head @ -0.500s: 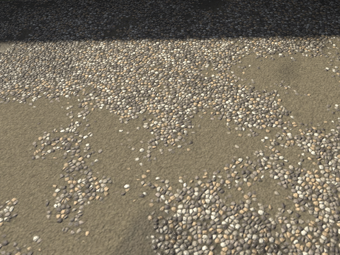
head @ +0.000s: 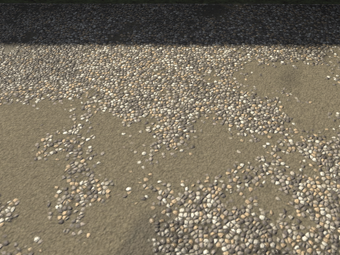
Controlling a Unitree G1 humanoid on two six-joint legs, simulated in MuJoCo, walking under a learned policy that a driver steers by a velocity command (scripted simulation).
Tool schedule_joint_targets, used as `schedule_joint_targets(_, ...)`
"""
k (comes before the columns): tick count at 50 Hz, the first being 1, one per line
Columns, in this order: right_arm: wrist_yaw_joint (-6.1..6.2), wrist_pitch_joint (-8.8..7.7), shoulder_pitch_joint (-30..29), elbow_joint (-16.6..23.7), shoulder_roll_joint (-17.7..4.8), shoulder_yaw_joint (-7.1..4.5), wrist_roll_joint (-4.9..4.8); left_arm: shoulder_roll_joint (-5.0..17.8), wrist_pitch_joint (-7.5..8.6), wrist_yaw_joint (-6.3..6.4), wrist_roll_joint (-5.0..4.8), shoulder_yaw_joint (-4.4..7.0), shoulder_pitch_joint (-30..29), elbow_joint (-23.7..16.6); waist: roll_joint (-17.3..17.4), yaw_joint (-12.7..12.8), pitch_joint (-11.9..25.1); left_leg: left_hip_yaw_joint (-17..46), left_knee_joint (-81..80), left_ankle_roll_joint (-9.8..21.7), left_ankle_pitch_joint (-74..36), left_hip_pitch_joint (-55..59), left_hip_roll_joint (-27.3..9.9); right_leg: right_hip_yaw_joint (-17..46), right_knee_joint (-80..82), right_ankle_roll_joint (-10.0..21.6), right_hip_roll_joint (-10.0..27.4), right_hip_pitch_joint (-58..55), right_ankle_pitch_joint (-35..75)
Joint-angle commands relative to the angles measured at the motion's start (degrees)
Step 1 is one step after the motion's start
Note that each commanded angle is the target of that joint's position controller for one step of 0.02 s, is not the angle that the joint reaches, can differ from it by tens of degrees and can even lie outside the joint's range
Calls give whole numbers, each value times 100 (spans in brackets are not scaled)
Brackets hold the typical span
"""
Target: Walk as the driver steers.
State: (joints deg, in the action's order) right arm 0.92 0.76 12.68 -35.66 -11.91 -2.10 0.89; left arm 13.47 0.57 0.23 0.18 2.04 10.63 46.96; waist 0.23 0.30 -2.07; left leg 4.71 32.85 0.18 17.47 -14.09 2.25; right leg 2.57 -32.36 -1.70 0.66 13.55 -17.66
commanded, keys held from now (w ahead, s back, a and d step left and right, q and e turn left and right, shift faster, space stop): no key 0.48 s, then w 0.52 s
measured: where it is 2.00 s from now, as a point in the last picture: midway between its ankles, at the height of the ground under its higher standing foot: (187, 206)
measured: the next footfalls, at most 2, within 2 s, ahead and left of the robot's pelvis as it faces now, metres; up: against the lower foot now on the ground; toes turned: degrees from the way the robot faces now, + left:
right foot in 1.16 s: +0.41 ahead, -0.13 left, +0.00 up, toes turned -1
left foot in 1.72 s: +0.71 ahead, +0.10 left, +0.00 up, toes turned +2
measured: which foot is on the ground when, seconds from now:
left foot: down 0.00-1.00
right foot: down 0.00-0.76, up 0.78-1.00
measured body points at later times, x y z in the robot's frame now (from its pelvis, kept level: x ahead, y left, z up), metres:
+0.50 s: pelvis +0.00 -0.01 +0.00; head +0.01 -0.01 +0.45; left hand +0.09 +0.24 -0.13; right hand +0.11 -0.25 -0.12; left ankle +0.00 +0.12 -0.73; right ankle +0.00 -0.14 -0.73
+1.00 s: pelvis +0.13 +0.00 +0.01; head +0.16 +0.02 +0.46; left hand +0.33 +0.25 -0.09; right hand +0.08 -0.24 -0.11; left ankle +0.01 +0.11 -0.73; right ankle +0.25 -0.14 -0.68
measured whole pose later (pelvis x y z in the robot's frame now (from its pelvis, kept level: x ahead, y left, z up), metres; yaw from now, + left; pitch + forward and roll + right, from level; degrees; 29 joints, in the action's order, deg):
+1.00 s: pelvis +0.13 +0.00 +0.01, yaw +0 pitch +3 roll +0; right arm 0.4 -3.8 30.2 -48.9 -11.3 -1.9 -0.6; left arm 15.7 5.7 -2.5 -1.2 2.1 3.7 46.7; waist -1.5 -3.8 -0.3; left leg 2.5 11.4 1.8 16.4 2.6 1.1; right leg -1.5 -47.9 2.1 3.1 36.8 -8.9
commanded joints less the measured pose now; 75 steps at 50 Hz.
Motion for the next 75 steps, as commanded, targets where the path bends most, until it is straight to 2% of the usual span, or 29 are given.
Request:
schedule_joint_targets(1,22,-86,-66,409,-576,-175,-2,589,79,31,-1,134,-109,-295,41,-23,278,355,-612,169,-853,26,-343,163,462,137,150,8,718)
schedule_joint_targets(24,142,-127,302,-87,-492,-159,-36,504,69,114,-27,99,72,352,-15,-3,176,176,-552,61,-1051,71,-256,164,532,198,96,55,696)
schedule_joint_targets(25,143,-111,436,-186,-449,-151,-34,452,55,109,-23,87,193,446,-9,2,307,112,-594,66,-488,137,-197,113,593,213,47,18,118)
schedule_joint_targets(27,171,-107,500,-250,-547,-186,-95,546,54,145,-99,122,248,493,-44,23,-43,29,-556,205,1548,-268,-36,94,590,424,-70,335,-1659)
schedule_joint_targets(29,172,-238,492,-226,-521,-162,-170,575,168,151,-156,123,315,454,-115,61,-508,138,-546,380,2356,-772,-117,447,776,688,130,606,-2606)
schedule_joint_targets(32,86,-543,257,-171,-354,-127,-254,817,387,102,-189,196,730,566,-665,209,-504,-158,241,360,1415,-1249,-32,1651,1357,1204,865,66,-2807)
schedule_joint_targets(34,23,-676,124,-141,-295,-120,-293,1003,390,59,-184,237,731,543,-1069,156,-546,-460,643,390,750,-1172,-17,2584,1943,1584,1494,64,-2701)
schedule_joint_targets(36,-24,-737,572,-325,-255,-129,-305,952,340,22,-222,192,259,368,-1113,-206,-543,-472,-268,603,627,-4,-40,2097,1803,1372,1260,720,-2048)
schedule_joint_targets(37,-36,-747,1153,-584,-396,-199,-297,764,327,18,-231,132,-136,228,-898,-497,-409,-245,-691,656,271,871,-116,1466,1348,1062,852,1140,-1367)
schedule_joint_targets(38,-41,-763,1793,-819,-820,-340,-264,428,393,38,-220,35,-489,43,102,-714,-292,924,-1231,901,499,1563,-679,395,-90,602,120,1751,-386)
schedule_joint_targets(39,-115,-762,2329,-929,-1491,-533,-266,467,547,57,-164,45,-589,-178,1611,-845,-81,2897,-1946,1510,-210,2520,-1832,-238,-1832,298,-363,2762,-276)
schedule_joint_targets(40,-136,-759,2334,-926,-1141,-415,-146,767,637,38,-175,126,-574,-201,1365,-732,-98,3437,-1957,1794,-965,2804,-2228,162,-2905,337,-245,3566,-1343)
schedule_joint_targets(41,-131,-745,2087,-887,-841,-316,-61,779,665,-19,-267,137,-365,-139,865,-499,-172,2930,-1816,1694,-1323,2896,-2164,302,-3413,510,29,3887,-1160)
schedule_joint_targets(43,-130,-672,1883,-881,-739,-253,-93,606,665,-98,-264,95,-518,-157,326,-429,-208,2009,-1957,1420,-2059,2999,-1937,88,-3371,678,352,4295,-480)
schedule_joint_targets(46,-85,-529,1904,-1030,-517,-142,-127,238,611,-241,-187,9,-796,-268,502,-359,-162,997,-2237,1101,-2793,2421,-1488,-283,-2498,553,389,3736,250)
schedule_joint_targets(49,3,-506,1711,-1025,-802,-167,-170,55,597,-345,-93,-113,-1365,-527,459,-376,-314,339,-2562,1036,-2278,1220,-1128,-577,-991,280,150,2571,1324)
schedule_joint_targets(54,13,-584,1618,-1199,-1107,-250,-246,642,549,-316,-161,9,-1598,-792,686,-157,-448,326,-2639,890,-2341,1209,-1542,-361,75,448,14,1580,1883)
schedule_joint_targets(56,7,-515,1512,-1227,-1197,-278,-196,894,542,-275,-137,137,-1065,-695,764,183,45,121,-1721,707,-4247,1590,-1516,-499,78,671,-197,839,1558)
schedule_joint_targets(57,18,-454,1465,-1218,-1159,-258,-145,1063,514,-227,-147,257,-245,-473,740,575,567,-62,-715,577,-4971,1453,-1307,-618,93,811,-343,-165,1466)
schedule_joint_targets(58,36,-426,1430,-1117,-1079,-206,-73,1295,480,-160,-140,352,746,-242,528,971,1210,-146,706,389,-4218,507,-1096,-54,-44,1050,179,-1735,1373)
schedule_joint_targets(59,-19,-492,2211,-1052,-307,8,-73,1848,449,-136,3,481,1480,-118,-1078,685,2219,-343,3243,-26,-1075,-1659,-144,2651,369,1965,1800,-3856,21)
schedule_joint_targets(60,-46,-624,2289,-1206,-352,28,-183,1461,456,-182,-50,358,1465,-70,-1519,662,2539,455,4219,52,1378,-2295,111,4493,1631,2086,2139,-3743,-973)
schedule_joint_targets(61,-70,-687,1619,-1032,-897,-130,-372,1143,474,-183,-101,269,915,-106,-1107,548,1362,367,4577,140,1054,-2872,-246,3781,1817,1783,1953,-2833,-1281)
schedule_joint_targets(62,-51,-719,1069,-885,-1041,-147,-376,984,483,-181,-97,218,428,-211,-542,389,737,164,4350,225,484,-2776,-567,2927,1909,1617,1782,-1816,-813)
schedule_joint_targets(63,-15,-713,813,-850,-1021,-167,-272,868,506,-203,-27,183,101,-250,-206,194,402,70,4042,233,81,-2495,-795,2309,2051,1534,1556,-958,-141)
schedule_joint_targets(65,14,-574,1066,-955,-819,-177,-193,670,576,-237,72,140,-161,-237,-495,-183,352,122,3635,236,-323,-1811,-1065,1533,2350,1456,1152,-122,442)
schedule_joint_targets(67,25,-469,1069,-984,-696,-163,-166,683,643,-246,21,145,-58,-128,-486,-261,233,20,3393,160,-484,-1788,-1109,1116,2564,1566,1044,197,741)
schedule_joint_targets(70,54,-466,337,-740,-762,-173,-77,897,652,-166,-1,183,271,34,-266,-123,-61,-11,2578,-14,-1250,-2467,-1189,867,2745,1643,1053,65,1116)
schedule_joint_targets(75,-48,-598,-734,-482,-592,-88,-110,1053,544,-55,-82,174,863,236,-190,273,-146,-272,747,-59,-2542,-2466,-956,361,2701,1360,883,-460,1575)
